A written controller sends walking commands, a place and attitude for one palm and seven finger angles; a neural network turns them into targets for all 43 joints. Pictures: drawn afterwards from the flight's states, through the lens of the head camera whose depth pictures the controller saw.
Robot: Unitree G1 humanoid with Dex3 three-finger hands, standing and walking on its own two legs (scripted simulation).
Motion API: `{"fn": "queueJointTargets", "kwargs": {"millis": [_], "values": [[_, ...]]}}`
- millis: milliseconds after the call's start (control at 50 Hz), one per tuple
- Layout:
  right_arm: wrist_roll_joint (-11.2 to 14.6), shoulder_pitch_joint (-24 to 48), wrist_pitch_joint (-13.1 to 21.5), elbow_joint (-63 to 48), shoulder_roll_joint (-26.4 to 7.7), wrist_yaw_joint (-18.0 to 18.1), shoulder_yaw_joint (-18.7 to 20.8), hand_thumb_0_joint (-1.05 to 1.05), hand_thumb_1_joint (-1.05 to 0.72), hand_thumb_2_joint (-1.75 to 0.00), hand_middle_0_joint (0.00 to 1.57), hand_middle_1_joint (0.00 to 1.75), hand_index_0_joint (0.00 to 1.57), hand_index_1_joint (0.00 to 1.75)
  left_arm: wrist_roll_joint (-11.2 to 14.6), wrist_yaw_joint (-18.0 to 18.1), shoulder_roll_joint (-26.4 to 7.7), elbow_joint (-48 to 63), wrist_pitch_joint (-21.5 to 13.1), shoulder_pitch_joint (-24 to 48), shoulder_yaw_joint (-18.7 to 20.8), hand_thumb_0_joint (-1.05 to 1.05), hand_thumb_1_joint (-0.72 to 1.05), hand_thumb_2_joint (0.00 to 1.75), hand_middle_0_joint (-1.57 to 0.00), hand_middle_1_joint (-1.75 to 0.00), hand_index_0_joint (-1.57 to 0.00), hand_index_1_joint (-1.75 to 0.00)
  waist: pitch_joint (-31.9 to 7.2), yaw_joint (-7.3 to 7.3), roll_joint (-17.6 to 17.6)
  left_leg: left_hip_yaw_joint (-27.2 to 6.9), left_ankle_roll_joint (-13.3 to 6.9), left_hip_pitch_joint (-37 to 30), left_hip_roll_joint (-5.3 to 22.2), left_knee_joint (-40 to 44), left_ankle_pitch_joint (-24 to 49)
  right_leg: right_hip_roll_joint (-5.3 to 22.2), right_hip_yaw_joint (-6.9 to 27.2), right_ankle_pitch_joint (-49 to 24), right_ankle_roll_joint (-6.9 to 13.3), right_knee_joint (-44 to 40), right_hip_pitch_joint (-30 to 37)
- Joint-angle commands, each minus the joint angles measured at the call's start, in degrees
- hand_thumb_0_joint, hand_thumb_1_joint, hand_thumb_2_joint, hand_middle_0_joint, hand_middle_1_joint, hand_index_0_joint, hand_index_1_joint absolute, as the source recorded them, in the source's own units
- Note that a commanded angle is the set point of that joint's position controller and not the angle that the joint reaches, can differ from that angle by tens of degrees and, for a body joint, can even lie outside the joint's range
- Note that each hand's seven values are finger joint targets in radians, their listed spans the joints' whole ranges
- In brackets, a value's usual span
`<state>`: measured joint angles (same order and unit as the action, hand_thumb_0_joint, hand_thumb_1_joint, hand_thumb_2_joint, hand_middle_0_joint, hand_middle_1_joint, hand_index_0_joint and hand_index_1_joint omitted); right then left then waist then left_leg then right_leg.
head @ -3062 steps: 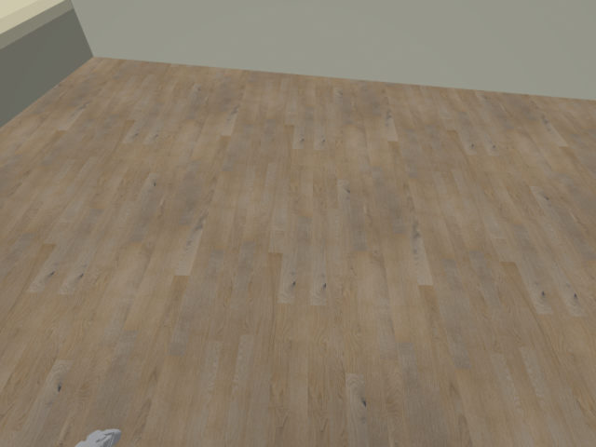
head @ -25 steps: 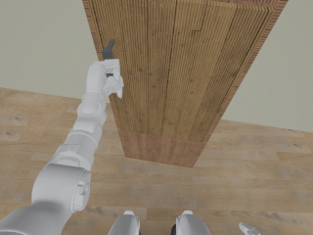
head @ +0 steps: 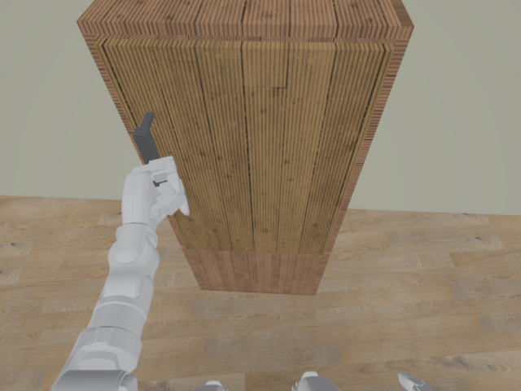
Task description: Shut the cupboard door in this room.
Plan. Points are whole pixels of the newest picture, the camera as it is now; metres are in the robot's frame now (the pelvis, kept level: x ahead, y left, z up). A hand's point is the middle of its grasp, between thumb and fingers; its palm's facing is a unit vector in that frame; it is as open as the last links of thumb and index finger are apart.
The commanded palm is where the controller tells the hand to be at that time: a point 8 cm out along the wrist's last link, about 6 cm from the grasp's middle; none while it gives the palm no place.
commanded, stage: pull the fist back off the door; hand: left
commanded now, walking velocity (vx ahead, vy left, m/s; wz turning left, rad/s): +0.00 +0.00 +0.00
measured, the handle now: (155, 150) +0.49 +0.18 +0.09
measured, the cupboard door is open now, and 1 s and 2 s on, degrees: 0 0 0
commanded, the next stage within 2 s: draw the hand back to the body in 0.20 s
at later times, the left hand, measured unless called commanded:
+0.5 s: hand (163, 214) +0.34 +0.13 +0.11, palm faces +0.00 -1.00 -0.02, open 3.1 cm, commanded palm +0.30 +0.19 +0.11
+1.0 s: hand (86, 251) +0.27 +0.20 +0.15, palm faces +0.21 -0.95 -0.24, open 3.1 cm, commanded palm +0.23 +0.25 +0.16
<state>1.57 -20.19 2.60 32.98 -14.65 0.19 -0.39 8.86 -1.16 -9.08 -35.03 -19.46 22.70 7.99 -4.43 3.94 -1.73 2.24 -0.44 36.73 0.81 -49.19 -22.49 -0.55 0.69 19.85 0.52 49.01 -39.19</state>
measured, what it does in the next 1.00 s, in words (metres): stands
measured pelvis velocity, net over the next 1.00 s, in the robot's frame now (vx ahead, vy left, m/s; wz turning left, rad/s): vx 0.03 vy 0.00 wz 0.04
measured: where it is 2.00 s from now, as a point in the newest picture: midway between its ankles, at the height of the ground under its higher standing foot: outside the picture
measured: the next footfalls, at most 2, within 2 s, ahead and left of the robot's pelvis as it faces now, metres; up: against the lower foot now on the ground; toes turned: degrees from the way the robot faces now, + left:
none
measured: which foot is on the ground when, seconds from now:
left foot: down 0.00-1.00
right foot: down 0.00-1.00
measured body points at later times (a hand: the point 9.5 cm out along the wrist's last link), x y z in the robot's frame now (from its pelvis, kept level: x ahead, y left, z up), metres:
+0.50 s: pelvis +0.04 -0.01 +0.01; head +0.06 -0.03 +0.46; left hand +0.34 +0.19 +0.11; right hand +0.24 -0.22 -0.07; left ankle +0.02 +0.12 -0.70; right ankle +0.04 -0.11 -0.70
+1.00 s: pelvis +0.03 +0.00 +0.03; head +0.02 -0.02 +0.48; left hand +0.25 +0.25 +0.16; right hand +0.22 -0.22 -0.05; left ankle +0.02 +0.12 -0.70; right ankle +0.04 -0.11 -0.70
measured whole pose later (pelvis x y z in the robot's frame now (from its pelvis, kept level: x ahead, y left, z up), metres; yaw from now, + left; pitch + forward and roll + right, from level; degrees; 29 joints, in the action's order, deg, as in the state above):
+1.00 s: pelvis +0.03 +0.00 +0.03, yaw +2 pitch -1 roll +0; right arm 1.8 -12.3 4.4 32.5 -13.7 5.7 -1.7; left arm 5.9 1.5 -15.5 10.5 -1.2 -14.2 6.1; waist -1.4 -1.2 -3.5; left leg -0.1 -0.4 14.4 -0.2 -34.0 -18.6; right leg 0.3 -1.6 16.9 0.4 33.7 -15.8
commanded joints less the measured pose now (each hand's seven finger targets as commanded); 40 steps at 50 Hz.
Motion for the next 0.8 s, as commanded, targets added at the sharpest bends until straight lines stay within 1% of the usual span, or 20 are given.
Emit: {"fn": "queueJointTargets", "kwargs": {"millis": [0,40,100,120,140,200,280,300,320,340,360,420,440,500,580,640,680,720,740,780], "values": [[0.3,3.9,3.3,-8.7,-6.9,0.6,3.1,0.00,-0.90,-0.90,0.20,0.30,0.20,0.30,1.4,-1.2,-5.9,23.7,-3.0,10.1,-1.3,0.00,0.90,0.90,-1.30,-1.50,-1.30,-1.50,-19.2,-2.69,3.3,-0.3,-1.1,-8.9,-1.0,7.6,11.0,-0.5,-1.5,-13.7,0.4,-7.4,16.5],[0.4,4.4,3.5,-9.3,-6.8,0.7,3.2,0.00,-0.90,-0.90,0.20,0.30,0.20,0.30,1.7,-2.2,-4.7,28.0,-2.2,4.0,-3.1,0.00,0.90,0.90,-1.30,-1.50,-1.30,-1.50,-18.8,-2.84,2.4,-0.4,-1.2,-10.6,-1.2,7.5,13.9,-0.3,-1.8,-16.7,0.5,-7.3,17.4],[0.7,5.3,3.6,-9.2,-6.2,0.6,2.9,0.00,-0.90,-0.90,0.20,0.30,0.20,0.30,2.0,-3.2,-2.3,32.4,-0.2,-1.4,-5.9,0.00,0.90,0.90,-1.30,-1.50,-1.30,-1.50,-15.6,-2.24,2.5,-1.1,-1.0,-11.6,-1.1,7.6,14.5,-0.1,-2.4,-17.7,0.3,-7.5,16.2],[0.7,5.5,3.6,-9.0,-6.3,0.8,2.8,0.00,-0.90,-0.90,0.20,0.30,0.20,0.30,2.1,-3.2,-2.9,32.3,0.5,-1.6,-5.5,0.00,0.90,0.90,-1.30,-1.50,-1.30,-1.50,-14.1,-2.00,4.2,-1.3,-0.9,-10.9,-1.2,7.6,13.1,0.0,-2.3,-16.6,0.2,-7.9,15.8],[0.6,5.7,3.5,-8.9,-6.4,1.0,2.7,0.00,-0.90,-0.90,0.20,0.30,0.20,0.30,1.7,-3.1,-3.7,33.1,0.9,-0.8,-5.5,0.00,0.90,0.90,-1.30,-1.50,-1.30,-1.50,-13.1,-1.53,3.9,-1.3,-1.1,-10.9,-1.3,7.3,12.8,0.2,-1.9,-16.4,0.1,-8.1,15.6],[0.4,7.1,3.6,-8.9,-5.8,1.3,2.5,0.00,-0.90,-0.90,0.20,0.30,0.20,0.30,1.2,-2.5,-2.9,36.6,1.3,0.5,-6.3,0.00,0.90,0.90,-1.30,-1.50,-1.30,-1.50,-14.7,-1.60,1.9,-1.9,-0.8,-12.6,-1.4,6.6,14.2,0.5,-2.2,-17.6,0.3,-7.0,15.5],[0.2,7.9,3.3,-8.5,-5.5,1.6,2.0,0.00,-0.90,-0.90,0.20,0.30,0.20,0.30,1.0,-2.4,-2.7,35.5,2.1,1.1,-6.7,0.00,0.90,0.90,-1.30,-1.50,-1.30,-1.50,-14.8,-1.23,3.2,-2.2,-0.8,-12.7,-1.4,5.7,15.6,0.8,-2.2,-19.4,0.3,-6.4,15.6],[0.0,8.0,3.2,-8.4,-5.5,1.6,2.0,0.00,-0.90,-0.90,0.20,0.30,0.20,0.30,1.1,-2.5,-3.2,35.6,2.1,1.9,-6.1,0.00,0.90,0.90,-1.30,-1.50,-1.30,-1.50,-16.0,-1.43,3.0,-2.3,-0.7,-12.9,-1.5,5.5,16.2,0.8,-2.2,-20.1,0.4,-6.0,16.1],[0.1,8.2,3.0,-8.8,-5.6,1.6,2.2,0.00,-0.90,-0.90,0.20,0.30,0.20,0.30,1.1,-2.6,-5.7,36.5,2.3,-1.0,-3.3,0.00,0.90,0.90,-1.30,-1.50,-1.30,-1.50,-17.6,-2.88,2.0,-2.1,-0.5,-13.4,-1.5,5.8,17.3,0.8,-2.0,-21.0,0.7,-5.9,17.8],[0.1,8.3,2.6,-9.6,-5.6,1.6,2.1,0.00,-0.90,-0.90,0.20,0.30,0.20,0.30,1.2,-2.8,-6.6,37.5,2.8,-4.4,-2.5,0.00,0.90,0.90,-1.30,-1.50,-1.30,-1.50,-18.8,-3.87,1.2,-1.8,-0.7,-14.0,-1.7,6.1,19.0,0.9,-1.8,-23.0,0.7,-6.0,20.1],[0.2,8.7,2.4,-10.3,-5.2,1.5,1.8,0.00,-0.90,-0.90,0.20,0.30,0.20,0.30,1.6,-3.3,-6.0,38.8,3.4,-6.2,-2.8,0.00,0.90,0.90,-1.30,-1.50,-1.30,-1.50,-19.6,-4.07,1.2,-1.6,-0.7,-14.7,-1.7,6.5,21.0,1.1,-1.9,-25.6,0.7,-6.1,21.7],[0.7,9.5,2.0,-11.6,-4.9,1.4,1.5,0.00,-0.90,-0.90,0.20,0.30,0.20,0.30,2.7,-4.5,-6.9,41.9,5.4,-11.6,-1.4,0.00,0.90,0.90,-1.30,-1.50,-1.30,-1.50,-17.9,-4.94,2.0,-1.5,-0.6,-14.9,-1.4,7.9,23.0,0.9,-2.2,-28.3,0.7,-6.9,23.7],[0.7,9.6,1.8,-12.2,-5.1,1.5,1.4,0.00,-0.90,-0.90,0.20,0.30,0.20,0.30,3.2,-5.1,-7.1,41.3,6.5,-15.0,-0.9,0.00,0.90,0.90,-1.30,-1.50,-1.30,-1.50,-17.0,-5.20,3.7,-1.3,-0.8,-14.6,-1.4,8.1,23.3,0.9,-2.2,-29.5,0.5,-7.6,24.8],[1.1,10.5,1.8,-12.8,-5.1,1.8,0.9,0.00,-0.90,-0.90,0.20,0.30,0.20,0.30,4.3,-6.4,-6.7,43.4,8.8,-16.4,-1.0,0.00,0.90,0.90,-1.30,-1.50,-1.30,-1.50,-11.6,-4.35,5.4,-1.2,-1.0,-13.6,-1.6,9.8,18.5,0.9,-2.2,-26.0,0.0,-10.0,23.7],[1.2,11.5,2.8,-13.5,-5.2,2.6,0.8,0.00,-0.90,-0.90,0.20,0.30,0.20,0.30,5.5,-7.5,-8.4,49.4,10.0,-18.5,0.7,0.00,0.90,0.90,-1.30,-1.50,-1.30,-1.50,-12.0,-4.47,3.4,-1.1,-1.1,-15.5,-1.8,10.9,17.1,1.0,-1.9,-23.9,-0.1,-11.5,24.8],[1.2,11.6,4.0,-13.0,-5.6,3.4,0.8,0.00,-0.90,-0.90,0.20,0.30,0.20,0.30,6.3,-8.3,-10.5,51.9,10.1,-19.5,2.5,0.00,0.90,0.90,-1.30,-1.50,-1.30,-1.50,-10.9,-4.09,3.8,-1.2,-1.3,-16.3,-1.9,11.3,15.8,0.9,-1.7,-21.5,-0.3,-12.8,24.5],[1.4,12.0,4.9,-12.8,-5.4,3.7,0.5,0.00,-0.90,-0.90,0.20,0.30,0.20,0.30,6.7,-8.9,-10.0,53.9,10.3,-18.9,1.8,0.00,0.90,0.90,-1.30,-1.50,-1.30,-1.50,-9.9,-4.01,1.7,-1.6,-1.2,-17.0,-1.9,12.4,14.2,0.8,-2.2,-18.2,0.0,-13.3,23.5],[1.4,12.2,6.0,-12.4,-5.6,4.0,0.5,0.00,-0.90,-0.90,0.20,0.30,0.20,0.30,7.3,-9.3,-10.8,54.3,10.8,-20.3,2.9,0.00,0.90,0.90,-1.27,-1.47,-1.27,-1.47,-8.9,-4.38,1.0,-1.9,-1.2,-17.3,-1.9,13.0,12.8,0.7,-2.2,-15.6,0.1,-14.2,23.1],[1.4,12.0,6.3,-12.1,-5.9,4.3,0.6,0.00,-0.90,-0.90,0.20,0.30,0.20,0.30,7.5,-9.4,-12.7,53.9,11.2,-21.8,4.8,0.00,0.90,0.90,-1.24,-1.44,-1.24,-1.44,-9.2,-4.65,2.5,-2.0,-1.4,-17.2,-1.9,13.0,13.0,0.8,-1.9,-15.6,0.1,-14.7,23.9],[1.7,12.5,7.0,-12.2,-5.7,4.3,0.4,0.00,-0.90,-0.90,0.20,0.30,0.20,0.30,7.9,-10.2,-11.7,54.5,12.3,-23.6,4.4,0.00,0.90,0.90,-1.19,-1.38,-1.19,-1.38,-7.9,-5.00,1.8,-1.8,-1.2,-17.4,-1.9,13.9,12.6,0.8,-2.2,-14.9,0.0,-15.2,23.9]]}}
